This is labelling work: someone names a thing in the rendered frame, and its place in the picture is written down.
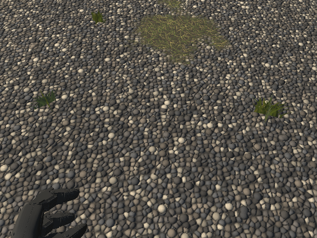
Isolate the left robot hand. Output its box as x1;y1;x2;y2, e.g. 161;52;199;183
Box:
9;187;87;238

